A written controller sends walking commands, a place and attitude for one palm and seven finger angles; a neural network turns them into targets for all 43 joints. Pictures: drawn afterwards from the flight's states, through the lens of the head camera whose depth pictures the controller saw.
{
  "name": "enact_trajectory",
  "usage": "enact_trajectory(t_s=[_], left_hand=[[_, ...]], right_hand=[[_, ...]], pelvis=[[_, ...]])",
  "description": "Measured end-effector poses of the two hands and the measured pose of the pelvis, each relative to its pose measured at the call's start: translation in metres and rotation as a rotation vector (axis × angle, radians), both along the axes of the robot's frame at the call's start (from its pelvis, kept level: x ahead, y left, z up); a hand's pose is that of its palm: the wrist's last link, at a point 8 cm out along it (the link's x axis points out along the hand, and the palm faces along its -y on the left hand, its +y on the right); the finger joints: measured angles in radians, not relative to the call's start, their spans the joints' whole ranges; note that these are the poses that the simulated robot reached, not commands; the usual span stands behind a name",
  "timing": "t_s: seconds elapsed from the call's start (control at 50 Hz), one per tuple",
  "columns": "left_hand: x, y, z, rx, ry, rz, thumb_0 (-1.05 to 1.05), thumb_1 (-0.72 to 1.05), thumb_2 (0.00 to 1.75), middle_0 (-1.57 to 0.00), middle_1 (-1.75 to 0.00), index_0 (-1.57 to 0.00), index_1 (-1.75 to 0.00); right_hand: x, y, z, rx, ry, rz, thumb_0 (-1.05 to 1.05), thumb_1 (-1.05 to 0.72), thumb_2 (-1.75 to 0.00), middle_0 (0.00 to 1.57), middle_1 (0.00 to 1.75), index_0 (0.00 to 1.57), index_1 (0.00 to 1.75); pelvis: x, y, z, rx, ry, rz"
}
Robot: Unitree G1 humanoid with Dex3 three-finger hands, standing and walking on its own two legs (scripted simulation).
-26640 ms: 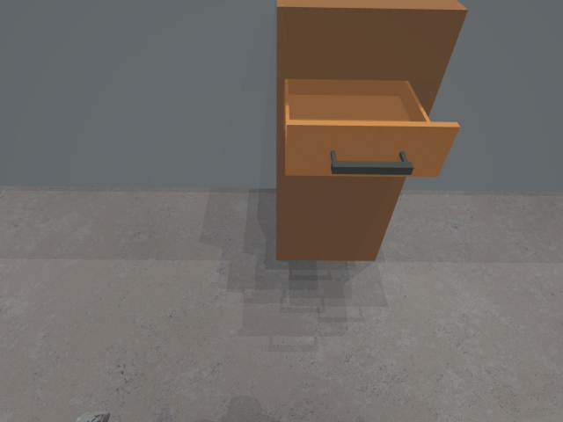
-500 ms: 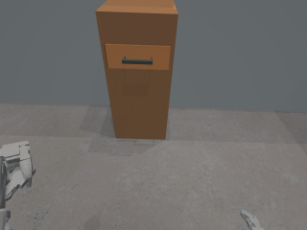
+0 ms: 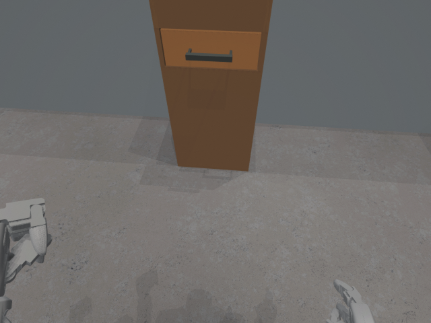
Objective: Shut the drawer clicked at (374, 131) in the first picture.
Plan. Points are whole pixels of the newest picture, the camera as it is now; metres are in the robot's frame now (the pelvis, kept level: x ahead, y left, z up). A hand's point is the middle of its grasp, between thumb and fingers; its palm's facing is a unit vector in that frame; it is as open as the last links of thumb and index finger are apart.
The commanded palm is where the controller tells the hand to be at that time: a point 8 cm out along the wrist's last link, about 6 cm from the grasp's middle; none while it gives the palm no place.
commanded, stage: stop stepping back and stand still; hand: left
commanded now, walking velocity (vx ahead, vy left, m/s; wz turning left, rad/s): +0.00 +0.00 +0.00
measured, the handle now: (209, 54) +1.05 +0.10 -0.02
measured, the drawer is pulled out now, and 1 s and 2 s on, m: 0.00 0.00 0.00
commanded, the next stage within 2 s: let the arm hang, fingers relaxed in 1.10 s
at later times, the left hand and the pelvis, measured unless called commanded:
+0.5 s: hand (22, 229) +0.20 +0.28 +0.16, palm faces +0.35 -0.81 -0.46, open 3.3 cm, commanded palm +0.14 +0.31 +0.18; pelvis +0.01 +0.04 +0.00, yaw -1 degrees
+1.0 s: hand (4, 235) +0.19 +0.29 +0.16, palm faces +0.36 -0.82 -0.45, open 3.3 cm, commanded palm +0.13 +0.33 +0.18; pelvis +0.00 +0.06 +0.00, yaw -1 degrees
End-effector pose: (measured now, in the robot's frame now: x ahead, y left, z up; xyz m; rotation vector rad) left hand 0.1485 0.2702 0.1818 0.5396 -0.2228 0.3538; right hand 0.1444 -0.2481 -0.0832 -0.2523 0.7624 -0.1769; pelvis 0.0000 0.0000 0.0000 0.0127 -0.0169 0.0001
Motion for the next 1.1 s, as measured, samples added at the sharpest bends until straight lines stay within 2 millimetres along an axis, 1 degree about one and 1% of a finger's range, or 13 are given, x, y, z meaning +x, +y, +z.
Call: enact_trajectory(t_s=[0.1,0.14,0.2,0.34,0.5,0.64,0.82,1.0,1.1], left_hand=[[0.013,0.007,0.01,0.047,-0.015,-0.025,0.02,0.89,0.9,-1.41,-1.59,-1.4,-1.59],[0.017,0.011,0.011,0.053,-0.001,-0.027,0.02,0.89,0.9,-1.41,-1.59,-1.4,-1.59],[0.02,0.016,0.006,0.041,0.031,-0.026,0.01,0.89,0.9,-1.4,-1.59,-1.4,-1.59],[0.016,0.029,-0.01,-0.014,0.089,-0.013,0.02,0.89,0.9,-1.4,-1.59,-1.4,-1.59],[0.013,0.043,-0.004,-0.018,0.05,-0.009,0.02,0.89,0.9,-1.4,-1.59,-1.4,-1.59],[0.013,0.054,-0.008,-0.028,0.057,-0.012,0.02,0.89,0.9,-1.4,-1.59,-1.4,-1.59],[0.008,0.061,-0.011,-0.038,0.062,-0.018,0.02,0.89,0.9,-1.4,-1.59,-1.4,-1.59],[0.004,0.063,-0.006,-0.024,0.035,-0.013,0.02,0.89,0.9,-1.4,-1.59,-1.4,-1.59],[0.004,0.062,-0.006,-0.023,0.044,-0.003,0.02,0.89,0.9,-1.4,-1.59,-1.4,-1.59]], right_hand=[[0.023,0.008,0.011,0.024,-0.071,-0.01,0.01,-0.91,-0.89,0.2,0.3,0.2,0.3],[0.029,0.014,0.012,0.042,-0.089,-0.012,0.01,-0.91,-0.89,0.2,0.3,0.2,0.3],[0.033,0.024,0.012,0.061,-0.09,-0.012,0.01,-0.91,-0.89,0.2,0.3,0.2,0.3],[0.026,0.045,0.008,0.063,-0.038,0.002,0.01,-0.9,-0.89,0.2,0.3,0.2,0.3],[0.014,0.059,0.007,0.049,-0.01,0.013,0.01,-0.9,-0.89,0.2,0.3,0.2,0.3],[0.008,0.064,0.01,0.041,-0.019,-0.002,0.01,-0.9,-0.89,0.2,0.3,0.2,0.3],[0.004,0.068,0.014,0.02,-0.022,-0.005,0.01,-0.9,-0.89,0.2,0.3,0.2,0.3],[0.006,0.073,0.014,0.026,-0.034,0.009,0.01,-0.9,-0.89,0.2,0.3,0.2,0.3],[0.008,0.075,0.011,0.04,-0.034,0.015,0.01,-0.9,-0.89,0.2,0.3,0.2,0.3]], pelvis=[[0.006,0.004,0.0,-0.003,0.008,-0.012],[0.008,0.007,0.001,-0.008,0.012,-0.015],[0.011,0.012,0.001,-0.011,0.015,-0.016],[0.014,0.024,0.002,-0.013,0.014,-0.018],[0.009,0.037,0.004,-0.019,0.014,-0.015],[0.005,0.046,0.004,-0.023,0.017,-0.021],[0.001,0.053,0.004,-0.026,0.017,-0.019],[0.0,0.056,0.004,-0.024,0.013,-0.017],[0.0,0.054,0.004,-0.023,0.015,-0.015]])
